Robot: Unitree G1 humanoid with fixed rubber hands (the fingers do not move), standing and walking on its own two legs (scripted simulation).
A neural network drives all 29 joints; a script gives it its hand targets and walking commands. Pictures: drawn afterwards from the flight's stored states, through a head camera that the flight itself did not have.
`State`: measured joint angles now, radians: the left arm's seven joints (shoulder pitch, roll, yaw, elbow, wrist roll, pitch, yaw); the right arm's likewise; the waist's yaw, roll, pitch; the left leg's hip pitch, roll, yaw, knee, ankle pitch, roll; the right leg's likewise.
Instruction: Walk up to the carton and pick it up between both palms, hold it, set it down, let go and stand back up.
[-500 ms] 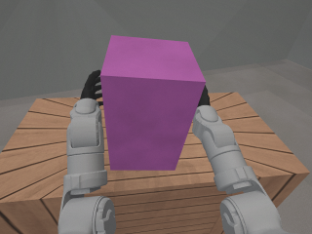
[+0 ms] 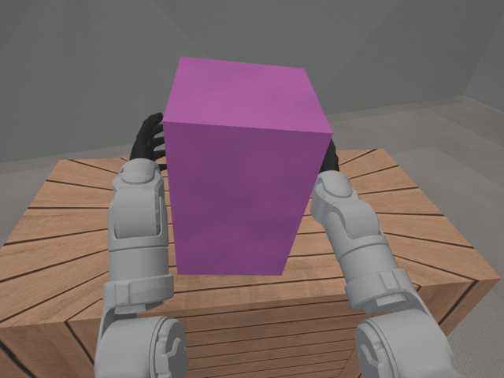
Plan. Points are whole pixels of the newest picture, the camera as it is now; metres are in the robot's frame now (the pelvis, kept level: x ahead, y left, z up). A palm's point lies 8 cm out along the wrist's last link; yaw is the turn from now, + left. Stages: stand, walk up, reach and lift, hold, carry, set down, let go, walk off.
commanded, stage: hold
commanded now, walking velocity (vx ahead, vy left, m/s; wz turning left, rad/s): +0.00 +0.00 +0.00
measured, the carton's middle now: (236, 178) +0.37 +0.01 +0.19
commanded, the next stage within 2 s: none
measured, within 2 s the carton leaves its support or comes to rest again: neither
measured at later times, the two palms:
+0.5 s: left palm (144, 165) +0.36 +0.15 +0.23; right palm (323, 173) +0.36 -0.12 +0.21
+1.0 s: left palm (145, 165) +0.36 +0.14 +0.23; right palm (324, 174) +0.36 -0.12 +0.21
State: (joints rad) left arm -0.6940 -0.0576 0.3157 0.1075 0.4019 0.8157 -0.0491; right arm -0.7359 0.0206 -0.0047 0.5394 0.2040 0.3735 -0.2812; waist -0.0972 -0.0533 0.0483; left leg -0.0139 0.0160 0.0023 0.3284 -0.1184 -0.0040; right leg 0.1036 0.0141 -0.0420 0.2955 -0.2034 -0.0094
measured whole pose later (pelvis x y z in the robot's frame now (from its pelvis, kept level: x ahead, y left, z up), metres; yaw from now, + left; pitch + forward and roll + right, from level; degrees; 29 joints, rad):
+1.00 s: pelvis +0.00 +0.00 +0.00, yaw +0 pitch -12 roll +0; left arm -0.69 -0.06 0.32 0.10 0.41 0.82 -0.05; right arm -0.73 0.02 -0.01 0.54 0.20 0.37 -0.28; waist -0.10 -0.05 0.05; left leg -0.01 0.02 0.00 0.33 -0.12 0.00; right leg 0.11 0.01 -0.04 0.30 -0.20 -0.01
